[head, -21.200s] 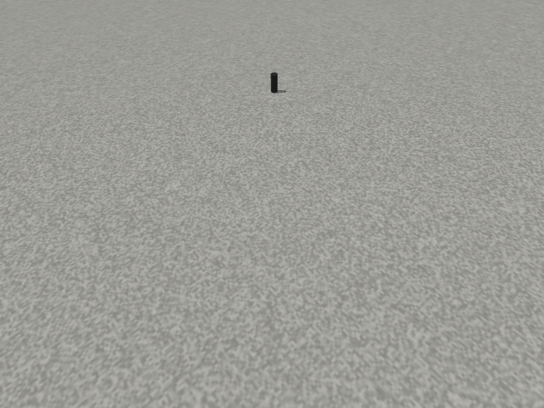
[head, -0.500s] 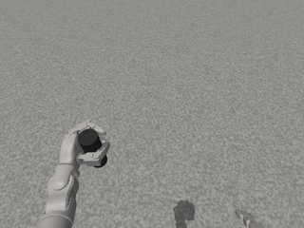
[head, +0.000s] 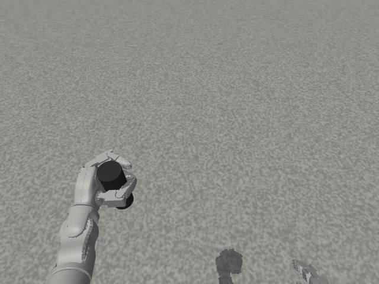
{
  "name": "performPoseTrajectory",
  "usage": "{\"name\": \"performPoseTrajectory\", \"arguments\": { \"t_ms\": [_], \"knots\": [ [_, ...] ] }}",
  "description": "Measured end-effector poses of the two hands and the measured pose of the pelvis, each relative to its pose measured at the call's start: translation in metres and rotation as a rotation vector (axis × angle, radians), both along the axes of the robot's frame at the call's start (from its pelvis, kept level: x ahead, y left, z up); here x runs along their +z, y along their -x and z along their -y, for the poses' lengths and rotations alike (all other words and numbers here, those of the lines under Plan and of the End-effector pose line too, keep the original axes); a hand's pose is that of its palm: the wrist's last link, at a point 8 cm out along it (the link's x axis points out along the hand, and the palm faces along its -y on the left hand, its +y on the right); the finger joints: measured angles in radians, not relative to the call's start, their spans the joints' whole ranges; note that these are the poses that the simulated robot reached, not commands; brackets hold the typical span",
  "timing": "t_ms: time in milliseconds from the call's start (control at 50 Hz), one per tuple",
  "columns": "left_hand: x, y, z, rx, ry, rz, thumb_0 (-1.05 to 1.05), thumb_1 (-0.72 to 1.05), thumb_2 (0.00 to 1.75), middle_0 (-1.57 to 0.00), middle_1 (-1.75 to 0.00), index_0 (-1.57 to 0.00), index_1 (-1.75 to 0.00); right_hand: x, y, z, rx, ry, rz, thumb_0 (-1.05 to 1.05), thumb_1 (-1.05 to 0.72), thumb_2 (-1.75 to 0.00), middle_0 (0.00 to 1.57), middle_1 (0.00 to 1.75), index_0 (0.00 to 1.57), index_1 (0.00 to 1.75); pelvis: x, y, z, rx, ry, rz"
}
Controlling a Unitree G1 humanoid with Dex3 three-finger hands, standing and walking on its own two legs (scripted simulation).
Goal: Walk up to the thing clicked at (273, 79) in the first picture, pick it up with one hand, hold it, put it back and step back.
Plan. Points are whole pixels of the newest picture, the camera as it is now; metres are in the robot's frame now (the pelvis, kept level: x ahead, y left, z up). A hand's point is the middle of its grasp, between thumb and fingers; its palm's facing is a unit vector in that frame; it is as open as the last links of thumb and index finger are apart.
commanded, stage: hold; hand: left
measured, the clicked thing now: (117, 186) +0.33 +0.18 +0.02
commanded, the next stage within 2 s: crouch in 0.08 s
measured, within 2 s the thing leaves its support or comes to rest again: neither
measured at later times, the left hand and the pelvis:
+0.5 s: hand (124, 192) +0.33 +0.17 +0.00, palm faces +0.02 -1.00 +0.01, open 6.4 cm; pelvis -0.01 +0.00 -0.02, yaw +0 degrees
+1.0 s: hand (139, 222) +0.35 +0.18 -0.25, palm faces +0.02 -1.00 -0.03, open 6.4 cm; pelvis -0.05 +0.00 -0.21, yaw +0 degrees
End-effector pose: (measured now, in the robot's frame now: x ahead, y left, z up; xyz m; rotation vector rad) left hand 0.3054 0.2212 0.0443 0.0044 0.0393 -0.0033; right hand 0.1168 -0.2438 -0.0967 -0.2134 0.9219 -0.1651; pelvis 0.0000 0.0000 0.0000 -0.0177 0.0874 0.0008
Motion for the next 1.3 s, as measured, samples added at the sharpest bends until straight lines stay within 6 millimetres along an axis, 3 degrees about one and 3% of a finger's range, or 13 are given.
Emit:
{"name": "performPoseTrajectory", "arguments": {
  "t_ms": [340, 480, 580, 700, 860, 1000, 1300],
  "knots": [
    [-0.006, 0.000, 0.001, 0.001, -0.003, -0.010, 0.04, 0.04, 1.11, -0.91, -1.10, -0.95, -1.12, 0.000, -0.001, 0.003, 0.004, 0.007, -0.005, 0.01, -0.89, -0.90, 0.20, 0.30, 0.20, 0.30, -0.001, 0.000, 0.002, 0.002, 0.000, -0.008],
    [-0.039, 0.000, 0.000, 0.014, 0.013, -0.043, 0.04, 0.04, 1.11, -0.91, -1.10, -0.95, -1.12, -0.012, 0.003, 0.007, 0.021, 0.017, -0.027, 0.01, -0.89, -0.90, 0.20, 0.30, 0.20, 0.30, -0.013, 0.006, 0.002, 0.004, 0.000, -0.058],
    [-0.076, -0.002, -0.002, 0.031, 0.016, -0.048, 0.04, 0.04, 1.11, -0.91, -1.10, -0.95, -1.12, -0.033, 0.011, 0.012, 0.038, 0.037, -0.070, 0.01, -0.89, -0.90, 0.20, 0.30, 0.20, 0.30, -0.033, 0.013, 0.003, 0.007, 0.001, -0.131],
    [-0.135, -0.010, -0.004, 0.013, 0.009, -0.026, 0.04, 0.04, 1.11, -0.91, -1.11, -0.95, -1.12, -0.078, 0.023, 0.019, 0.066, 0.065, -0.123, 0.01, -0.89, -0.90, 0.20, 0.30, 0.20, 0.30, -0.078, 0.021, 0.002, 0.010, 0.007, -0.263],
    [-0.223, -0.018, -0.008, 0.014, -0.010, -0.001, 0.04, 0.04, 1.11, -0.90, -1.11, -0.94, -1.12, -0.165, 0.035, 0.020, 0.089, 0.068, -0.195, 0.01, -0.89, -0.90, 0.20, 0.30, 0.20, 0.30, -0.157, 0.035, 0.000, 0.011, 0.016, -0.398],
    [-0.290, -0.022, -0.012, 0.021, -0.028, -0.014, 0.04, 0.04, 1.11, -0.91, -1.11, -0.94, -1.12, -0.232, 0.045, 0.010, 0.119, 0.042, -0.246, 0.01, -0.89, -0.90, 0.20, 0.30, 0.20, 0.30, -0.213, 0.050, -0.001, 0.012, 0.020, -0.466],
    [-0.423, -0.030, -0.012, 0.042, -0.018, -0.018, 0.04, 0.04, 1.12, -0.91, -1.10, -0.95, -1.12, -0.344, 0.094, 0.019, 0.162, 0.071, -0.360, 0.01, -0.90, -0.90, 0.20, 0.30, 0.20, 0.30, -0.328, 0.083, 0.000, 0.009, 0.037, -0.483]
  ]
}}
